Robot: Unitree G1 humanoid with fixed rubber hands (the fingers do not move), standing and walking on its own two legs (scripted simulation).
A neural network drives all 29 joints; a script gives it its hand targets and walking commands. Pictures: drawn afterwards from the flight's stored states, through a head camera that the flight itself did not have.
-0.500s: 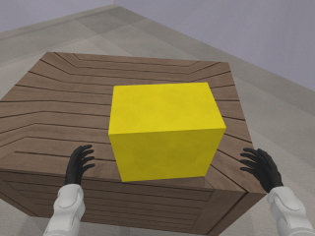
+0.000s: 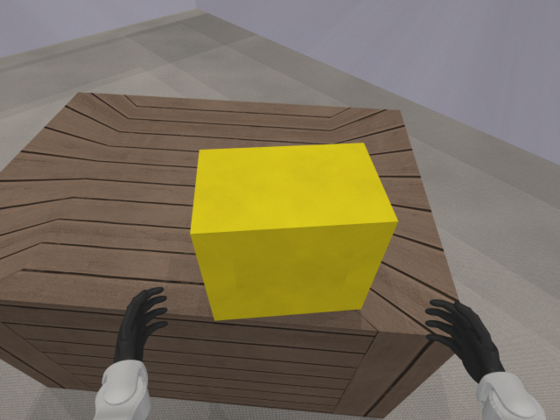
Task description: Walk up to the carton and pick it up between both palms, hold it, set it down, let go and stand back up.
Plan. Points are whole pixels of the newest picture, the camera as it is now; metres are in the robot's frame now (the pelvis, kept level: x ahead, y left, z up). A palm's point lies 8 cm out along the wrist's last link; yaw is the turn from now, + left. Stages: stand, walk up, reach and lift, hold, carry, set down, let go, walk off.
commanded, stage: set down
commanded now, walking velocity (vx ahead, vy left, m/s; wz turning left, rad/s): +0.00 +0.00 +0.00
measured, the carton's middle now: (286, 235) +0.44 +0.02 +0.00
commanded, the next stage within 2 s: let go in 0.80 s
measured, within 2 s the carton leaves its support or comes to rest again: neither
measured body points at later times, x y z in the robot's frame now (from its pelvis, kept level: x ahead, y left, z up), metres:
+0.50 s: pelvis +0.02 +0.01 +0.01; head +0.02 +0.03 +0.46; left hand +0.20 +0.24 -0.06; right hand +0.21 -0.22 -0.05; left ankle +0.00 +0.13 -0.74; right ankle +0.00 -0.10 -0.74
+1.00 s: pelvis +0.01 +0.01 +0.01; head +0.01 +0.02 +0.46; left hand +0.18 +0.24 -0.07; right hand +0.18 -0.22 -0.08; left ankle +0.00 +0.13 -0.74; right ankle +0.00 -0.10 -0.74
